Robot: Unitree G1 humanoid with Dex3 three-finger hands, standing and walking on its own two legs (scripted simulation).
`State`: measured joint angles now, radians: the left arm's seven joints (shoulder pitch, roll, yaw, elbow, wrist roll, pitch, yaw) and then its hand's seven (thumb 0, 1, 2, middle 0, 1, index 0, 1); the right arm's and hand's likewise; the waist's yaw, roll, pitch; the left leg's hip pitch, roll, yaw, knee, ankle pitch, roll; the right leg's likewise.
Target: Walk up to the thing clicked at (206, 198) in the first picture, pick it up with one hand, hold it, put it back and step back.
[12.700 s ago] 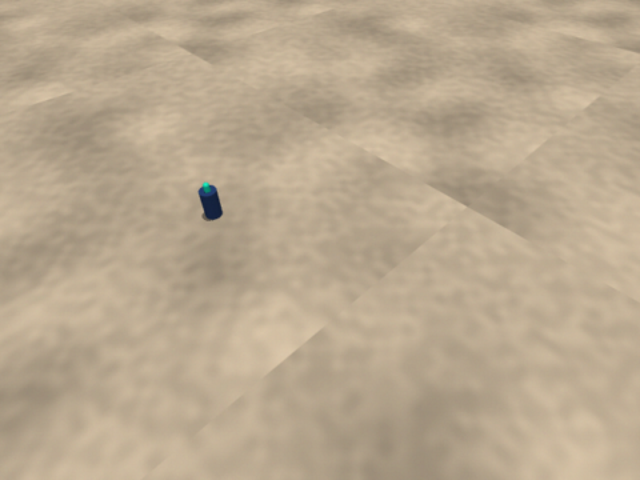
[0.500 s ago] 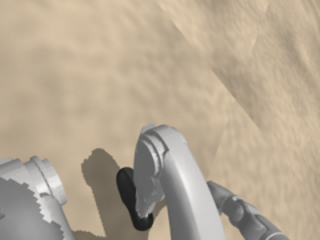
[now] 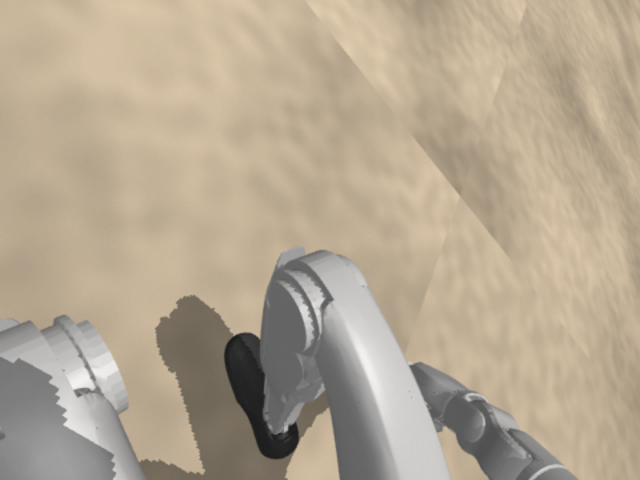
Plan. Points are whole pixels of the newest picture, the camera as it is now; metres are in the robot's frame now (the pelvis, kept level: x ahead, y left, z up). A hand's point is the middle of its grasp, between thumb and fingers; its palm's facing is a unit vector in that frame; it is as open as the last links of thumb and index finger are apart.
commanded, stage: settle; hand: left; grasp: from the side
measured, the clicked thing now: out of the picture +0.47 +0.33 -0.20
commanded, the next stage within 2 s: none
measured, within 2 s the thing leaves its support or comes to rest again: leaves its support in 0.52 s
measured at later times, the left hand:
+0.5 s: hand out of the picture +0.46 +0.34 -0.16, palm faces +0.47 -0.88 -0.04, open 9.0 cm
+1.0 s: hand out of the picture +0.42 +0.37 -0.04, palm faces +0.44 -0.89 -0.10, open 9.0 cm
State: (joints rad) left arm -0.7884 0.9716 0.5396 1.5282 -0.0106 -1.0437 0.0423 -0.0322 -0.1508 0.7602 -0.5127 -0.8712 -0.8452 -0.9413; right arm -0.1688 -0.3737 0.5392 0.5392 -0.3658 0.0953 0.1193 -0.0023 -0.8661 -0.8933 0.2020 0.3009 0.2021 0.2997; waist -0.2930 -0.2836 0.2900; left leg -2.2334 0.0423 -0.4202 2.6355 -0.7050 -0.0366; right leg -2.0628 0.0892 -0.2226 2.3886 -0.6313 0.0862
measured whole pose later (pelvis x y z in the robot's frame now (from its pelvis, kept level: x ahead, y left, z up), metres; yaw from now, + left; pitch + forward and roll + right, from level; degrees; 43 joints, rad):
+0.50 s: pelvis +0.00 +0.00 +0.01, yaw +1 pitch +16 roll -17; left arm -0.77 0.92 0.58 1.32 0.00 -0.88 0.00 -0.08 -0.44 1.02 -0.54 -1.16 -0.95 -1.17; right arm -0.13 -0.35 0.48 0.55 -0.34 0.11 0.12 0.00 -0.90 -0.90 0.20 0.30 0.20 0.30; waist -0.27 -0.27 0.30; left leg -2.24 0.04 -0.40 2.61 -0.71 -0.04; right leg -2.07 0.08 -0.21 2.38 -0.64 0.08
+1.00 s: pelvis +0.02 -0.01 +0.04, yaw +6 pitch +27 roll -12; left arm -0.65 0.68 0.50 0.98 -0.08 -0.62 -0.10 -0.08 -0.44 1.02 -0.55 -1.13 -0.95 -1.15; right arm 0.02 -0.31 0.24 0.61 -0.18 0.10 0.09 0.00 -0.90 -0.90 0.20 0.30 0.20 0.30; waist -0.19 -0.09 0.05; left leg -2.25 0.04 -0.25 2.45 -0.70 -0.03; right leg -2.11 0.01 -0.12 2.31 -0.70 0.05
